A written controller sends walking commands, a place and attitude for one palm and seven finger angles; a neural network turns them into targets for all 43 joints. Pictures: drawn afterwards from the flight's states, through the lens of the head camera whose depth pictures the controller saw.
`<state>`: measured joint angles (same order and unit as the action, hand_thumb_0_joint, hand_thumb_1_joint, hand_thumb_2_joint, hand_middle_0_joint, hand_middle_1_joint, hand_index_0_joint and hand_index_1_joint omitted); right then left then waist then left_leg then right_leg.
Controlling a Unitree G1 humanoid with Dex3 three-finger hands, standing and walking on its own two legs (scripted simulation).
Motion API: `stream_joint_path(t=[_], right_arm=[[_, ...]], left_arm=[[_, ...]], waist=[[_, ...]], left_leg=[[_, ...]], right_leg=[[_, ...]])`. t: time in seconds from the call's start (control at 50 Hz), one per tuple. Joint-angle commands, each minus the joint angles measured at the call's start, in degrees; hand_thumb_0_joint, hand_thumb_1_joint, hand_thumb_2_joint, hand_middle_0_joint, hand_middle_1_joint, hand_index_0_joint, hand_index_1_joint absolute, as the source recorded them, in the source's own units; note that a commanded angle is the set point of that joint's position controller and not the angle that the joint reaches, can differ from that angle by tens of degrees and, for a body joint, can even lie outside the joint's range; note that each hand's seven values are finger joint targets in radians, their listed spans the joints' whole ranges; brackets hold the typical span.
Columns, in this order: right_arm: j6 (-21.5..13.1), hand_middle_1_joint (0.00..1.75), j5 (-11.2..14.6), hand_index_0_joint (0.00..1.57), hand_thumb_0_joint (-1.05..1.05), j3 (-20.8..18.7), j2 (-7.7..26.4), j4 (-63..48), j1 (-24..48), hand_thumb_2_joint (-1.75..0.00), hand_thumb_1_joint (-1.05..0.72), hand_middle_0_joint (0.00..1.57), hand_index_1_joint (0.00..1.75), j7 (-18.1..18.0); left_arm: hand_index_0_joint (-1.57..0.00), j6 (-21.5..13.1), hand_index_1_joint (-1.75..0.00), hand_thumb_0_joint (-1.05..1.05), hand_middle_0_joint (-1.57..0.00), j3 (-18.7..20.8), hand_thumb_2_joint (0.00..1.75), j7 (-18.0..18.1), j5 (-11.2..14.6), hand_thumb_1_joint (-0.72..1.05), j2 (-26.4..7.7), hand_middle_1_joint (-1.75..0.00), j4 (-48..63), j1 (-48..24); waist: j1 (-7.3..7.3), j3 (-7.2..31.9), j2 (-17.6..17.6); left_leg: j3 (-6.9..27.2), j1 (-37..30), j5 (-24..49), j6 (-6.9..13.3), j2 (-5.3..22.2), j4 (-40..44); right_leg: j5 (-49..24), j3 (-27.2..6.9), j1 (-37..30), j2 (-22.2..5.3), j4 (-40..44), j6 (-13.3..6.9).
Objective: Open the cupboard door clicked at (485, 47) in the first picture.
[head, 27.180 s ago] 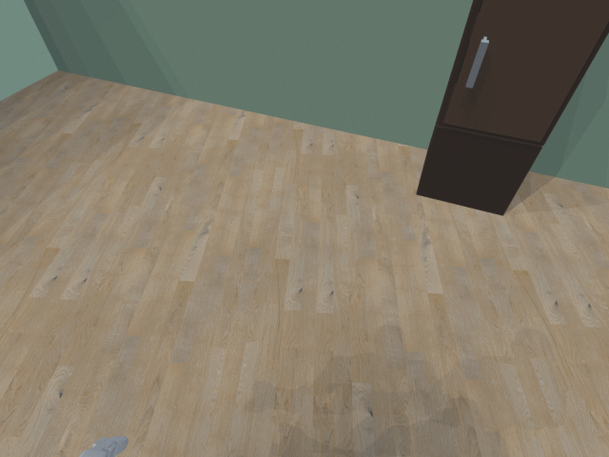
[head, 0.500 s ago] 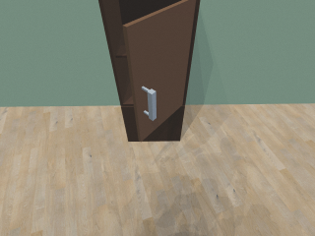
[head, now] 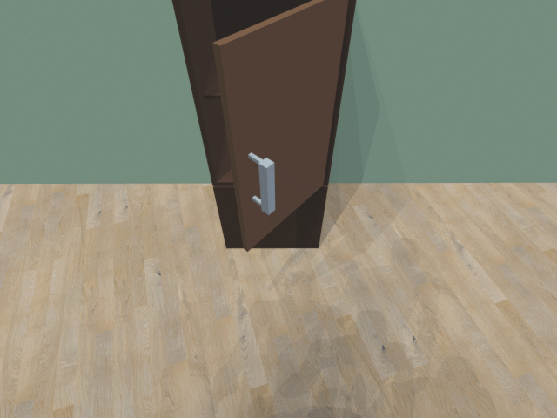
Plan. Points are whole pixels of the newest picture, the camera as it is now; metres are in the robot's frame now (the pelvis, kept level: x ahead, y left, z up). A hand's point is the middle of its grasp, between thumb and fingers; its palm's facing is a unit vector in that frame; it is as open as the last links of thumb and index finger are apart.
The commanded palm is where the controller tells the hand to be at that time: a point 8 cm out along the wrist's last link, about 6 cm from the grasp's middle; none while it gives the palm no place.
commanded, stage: look to check the result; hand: left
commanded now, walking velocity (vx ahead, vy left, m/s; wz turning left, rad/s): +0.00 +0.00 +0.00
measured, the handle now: (260, 183) +0.62 +0.08 -0.09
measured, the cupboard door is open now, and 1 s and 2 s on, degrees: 48 48 48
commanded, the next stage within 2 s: walk to a spot facing it in 0.14 s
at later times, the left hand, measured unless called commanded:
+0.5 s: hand out of the picture +0.03 +0.19 -0.18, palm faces -0.03 -0.97 -0.22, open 7.4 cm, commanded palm none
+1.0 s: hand out of the picture +0.09 +0.15 -0.16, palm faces -0.27 -0.92 -0.28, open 7.4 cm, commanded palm none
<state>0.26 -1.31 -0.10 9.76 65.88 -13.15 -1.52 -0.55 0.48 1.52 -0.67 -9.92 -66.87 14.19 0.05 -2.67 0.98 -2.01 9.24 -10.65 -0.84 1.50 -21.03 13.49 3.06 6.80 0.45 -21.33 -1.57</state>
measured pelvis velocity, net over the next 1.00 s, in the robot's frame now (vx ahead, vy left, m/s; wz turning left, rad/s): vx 0.00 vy -0.04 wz -0.38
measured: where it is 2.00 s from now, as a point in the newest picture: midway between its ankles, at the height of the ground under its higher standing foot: outside the picture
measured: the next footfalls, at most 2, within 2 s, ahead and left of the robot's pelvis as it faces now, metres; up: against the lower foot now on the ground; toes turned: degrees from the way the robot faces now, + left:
left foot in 1.24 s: +0.12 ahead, +0.09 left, +0.00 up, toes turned -32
right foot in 1.62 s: -0.03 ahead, -0.14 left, +0.00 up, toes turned -47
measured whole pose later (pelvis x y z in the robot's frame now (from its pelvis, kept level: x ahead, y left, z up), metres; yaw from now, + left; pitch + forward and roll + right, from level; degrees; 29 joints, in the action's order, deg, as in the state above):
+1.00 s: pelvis +0.00 -0.04 +0.00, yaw -22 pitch +2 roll +2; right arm 3.3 -0.8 -3.9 13.1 53.2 -3.5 -1.8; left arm 1.8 4.3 0.8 -1.4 -10.7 -55.5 14.7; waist 2.5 -5.4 0.1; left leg 1.6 27.1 -22.1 -4.0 1.8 -58.2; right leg 12.5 -8.5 13.9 5.6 -25.6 -4.5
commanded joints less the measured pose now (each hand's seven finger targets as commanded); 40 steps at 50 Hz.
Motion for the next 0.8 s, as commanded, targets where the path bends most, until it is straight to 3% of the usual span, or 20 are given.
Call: stream_joint_path(t=[0.0, 0.08, 0.24, 0.26, 0.32, 0.42, 0.48, 0.52, 0.54, 0.56, 0.58, 0.6, 0.62, 0.64, 0.66, 0.68, 0.7, 0.72, 0.74, 0.78], right_arm=[[-0.71, 0.3, 0.38, 0.2, 0.0, -1.01, 6.58, -1.38, -3.09, -0.9, -0.9, 0.2, 0.3, -0.61], [-0.8, 0.3, 0.19, 0.2, 0.0, -0.9, 6.43, -1.13, -3.04, -0.9, -0.9, 0.2, 0.3, -0.63], [-0.86, 0.3, 0.17, 0.2, 0.0, -0.95, 6.84, -1.19, -2.62, -0.9, -0.9, 0.2, 0.3, -0.66], [-0.71, 0.3, 0.14, 0.2, 0.0, -0.78, 5.62, -1.07, -3.14, -0.9, -0.9, 0.2, 0.3, -0.75], [0.07, 0.3, 0.16, 0.2, 0.0, -1.63, 6.13, -1.53, -4.12, -0.9, -0.9, 0.2, 0.3, -1.24], [0.99, 0.3, 0.02, 0.2, 0.0, -3.61, 8.23, -4.63, -3.4, -0.9, -0.9, 0.2, 0.3, -1.69], [0.86, 0.3, -0.19, 0.2, 0.0, -4.37, 9.91, -6.41, -2.94, -0.9, -0.9, 0.2, 0.3, -1.85], [0.61, 0.3, -0.37, 0.2, 0.0, -5.09, 11.76, -7.55, -2.93, -0.9, -0.9, 0.2, 0.3, -1.96], [0.36, 0.3, -0.58, 0.2, 0.0, -5.21, 12.16, -7.92, -2.67, -0.9, -0.9, 0.2, 0.3, -1.91], [0.19, 0.3, -0.83, 0.2, 0.0, -5.16, 12.41, -8.57, -2.06, -0.9, -0.9, 0.2, 0.3, -1.83], [0.15, 0.3, -0.92, 0.2, 0.0, -5.19, 12.36, -9.27, -1.07, -0.9, -0.9, 0.2, 0.3, -1.76], [0.03, 0.3, -0.89, 0.2, 0.0, -5.16, 12.06, -10.09, 0.52, -0.9, -0.9, 0.2, 0.3, -1.74], [0.16, 0.3, -0.92, 0.2, 0.0, -5.3, 12.53, -10.76, 2.16, -0.9, -0.9, 0.2, 0.3, -1.69], [0.41, 0.3, -0.6, 0.2, 0.0, -5.33, 12.6, -11.73, 4.14, -0.9, -0.9, 0.2, 0.3, -1.63], [0.97, 0.3, 0.25, 0.2, 0.0, -5.19, 10.15, -12.92, 4.82, -0.9, -0.9, 0.2, 0.3, -1.46], [1.29, 0.3, 0.48, 0.2, 0.0, -4.69, 7.07, -14.95, 5.87, -0.9, -0.9, 0.2, 0.3, -1.0], [1.99, 0.3, 0.41, 0.2, 0.0, -5.01, 8.73, -14.88, 4.85, -0.9, -0.9, 0.2, 0.3, -0.86], [2.09, 0.3, 0.51, 0.2, 0.0, -5.08, 8.57, -14.31, 5.31, -0.9, -0.9, 0.2, 0.3, -0.6], [1.94, 0.3, 0.44, 0.2, 0.0, -5.11, 8.52, -14.02, 6.52, -0.9, -0.9, 0.2, 0.3, -0.56], [1.8, 0.3, 0.39, 0.2, 0.0, -4.84, 8.05, -14.3, 6.57, -0.9, -0.9, 0.2, 0.3, -0.36]], left_arm=[[-0.2, -1.07, -0.3, 0.0, -0.2, 1.12, 0.9, 0.45, 0.24, 0.9, -7.78, -0.3, 1.79, 2.63], [-0.2, -0.93, -0.3, 0.0, -0.2, 1.02, 0.9, 0.39, 0.28, 0.9, -7.64, -0.3, 1.72, 2.19], [-0.2, -0.99, -0.3, 0.0, -0.2, 1.09, 0.9, 0.38, 0.26, 0.9, -7.85, -0.3, 1.95, 1.65], [-0.2, -0.72, -0.3, 0.0, -0.2, 1.1, 0.9, 0.44, 0.29, 0.9, -6.87, -0.3, 2.02, 2.02], [-0.2, 0.26, -0.3, 0.0, -0.2, 2.26, 0.9, 0.37, 0.12, 0.9, -8.02, -0.3, 3.07, 1.54], [-0.2, 1.79, -0.3, 0.0, -0.2, 4.27, 0.9, -0.41, -0.39, 0.9, -9.27, -0.3, 6.67, -0.28], [-0.2, 2.34, -0.3, 0.0, -0.2, 4.77, 0.9, -1.03, -0.53, 0.9, -8.69, -0.3, 8.93, -1.52], [-0.2, 2.75, -0.3, 0.0, -0.2, 4.92, 0.9, -1.47, -0.55, 0.9, -7.45, -0.3, 10.25, -1.66], [-0.2, 3.11, -0.3, 0.0, -0.2, 5.07, 0.9, -1.72, -0.61, 0.9, -6.86, -0.3, 11.11, -2.51], [-0.2, 3.32, -0.3, 0.0, -0.2, 5.11, 0.9, -1.94, -0.59, 0.9, -6.65, -0.3, 11.79, -2.82], [-0.2, 3.4, -0.3, 0.0, -0.2, 5.18, 0.9, -2.1, -0.6, 0.9, -6.66, -0.3, 12.38, -2.67], [-0.2, 3.19, -0.3, 0.0, -0.2, 5.31, 0.9, -2.19, -0.59, 0.9, -6.23, -0.3, 12.3, -1.41], [-0.2, 2.99, -0.3, 0.0, -0.2, 5.4, 0.9, -2.39, -0.62, 0.9, -6.49, -0.3, 11.69, 0.85], [-0.2, 2.68, -0.3, 0.0, -0.2, 5.79, 0.9, -2.4, -0.7, 0.9, -7.31, -0.3, 10.91, 4.64], [-0.2, 1.98, -0.3, 0.0, -0.2, 6.72, 0.9, -1.92, -1.43, 0.9, -12.07, -0.3, 10.34, 7.29], [-0.2, 1.88, -0.3, 0.0, -0.2, 7.53, 0.9, -0.97, -1.46, 0.9, -17.21, -0.3, 10.61, 7.24], [-0.2, 1.97, -0.3, 0.0, -0.2, 7.36, 0.9, -0.38, -0.61, 0.9, -16.67, -0.3, 10.91, 7.19], [-0.2, 1.95, -0.3, 0.0, -0.2, 7.17, 0.9, -0.09, -0.63, 0.9, -14.69, -0.3, 11.95, 4.42], [-0.2, 1.93, -0.3, 0.0, -0.2, 6.99, 0.9, 0.05, -0.65, 0.9, -13.54, -0.3, 12.89, 1.44], [-0.2, 1.28, -0.3, 0.0, -0.2, 6.46, 0.9, 0.13, -0.4, 0.9, -12.21, -0.3, 13.82, 0.76]], waist=[[-0.49, -0.08, -1.71], [-0.53, -0.11, -0.2], [-0.46, -0.36, -0.65], [-0.53, -0.07, -0.28], [-0.71, -0.03, -0.93], [-1.03, 0.12, -1.05], [-0.95, 0.13, 3.01], [-0.75, 1.08, 8.64], [-0.72, 0.68, 11.26], [-0.52, 1.03, 11.94], [-0.19, 0.93, 11.61], [0.98, 2.11, 9.8], [2.39, 2.84, 7.86], [4.61, 3.48, 3.36], [5.73, 3.51, -12.88], [5.62, 0.5, -24.93], [5.03, 1.44, -19.55], [3.46, 0.23, -13.33], [2.25, -0.33, -12.49], [1.5, 2.44, -8.09]], left_leg=[[3.77, -1.82, 7.3, 1.93, 4.67, 2.33], [3.98, -1.67, 7.57, 1.79, 4.68, 2.66], [3.87, -1.91, 8.09, 1.74, 4.76, 2.83], [3.19, -2.31, 8.69, 1.55, 5.09, 2.22], [1.21, -2.04, 7.33, 1.27, 5.58, -0.98], [-0.16, -0.99, 2.07, 1.63, 7.41, -3.56], [2.72, -1.38, 0.83, 3.53, 11.21, -1.15], [7.25, -0.51, 0.32, 7.04, 17.1, 2.9], [8.67, -0.19, 2.86, 9.36, 20.4, 5.06], [8.62, -0.59, 6.86, 10.61, 21.7, 4.86], [6.62, 0.2, 9.08, 10.59, 21.99, 3.78], [4.64, 0.63, 11.41, 9.84, 21.78, 1.25], [1.73, 2.79, 12.38, 7.97, 19.98, -2.58], [-1.65, 5.34, 9.26, 5.1, 16.61, -9.42], [-7.1, 12.36, -5.93, 0.31, 7.57, -22.73], [-5.52, 22.77, -26.0, -1.82, -0.35, -37.04], [1.16, 23.08, -24.24, -1.3, 0.97, -43.04], [3.1, 24.39, -20.68, -1.19, 2.26, -45.28], [3.72, 25.33, -17.11, -1.56, 2.76, -46.23], [4.02, 24.24, -13.44, -2.28, 2.74, -45.39]], right_leg=[[-9.32, -5.75, 2.96, -6.82, 4.98, -0.77], [-9.17, -5.82, 2.47, -6.86, 4.8, -0.84], [-10.17, -5.67, 2.19, -6.97, 4.92, -0.78], [-11.69, -6.27, 2.6, -6.92, 4.43, -0.79], [-15.04, -7.43, 4.1, -6.94, 1.72, -1.18], [-13.08, -9.98, 9.09, -5.54, -2.88, -1.84], [-9.75, -8.73, 12.91, -2.52, -9.0, -1.19], [1.2, -5.62, 14.89, 0.11, -19.04, -0.34], [11.8, -3.52, 16.37, 0.29, -25.65, 0.25], [16.07, -3.78, 17.15, -0.74, -28.59, 0.33], [16.85, -4.16, 16.67, -1.66, -28.96, 0.23], [15.69, -4.26, 14.18, -2.43, -26.42, 0.03], [11.49, -3.44, 9.74, -2.39, -21.03, 0.12], [2.71, -3.67, 4.44, -2.25, -11.93, 0.18], [-8.8, -16.84, 0.66, -9.11, 1.8, -1.41], [-21.61, -33.84, 0.35, -19.66, 6.44, -5.29], [-21.46, -32.06, 0.45, -19.97, 5.6, -7.29], [-13.6, -30.26, 2.22, -17.92, 5.38, -9.48], [-13.87, -30.15, 2.46, -15.09, 3.7, -9.41], [-20.46, -26.5, 0.3, -13.27, 1.46, -9.46]])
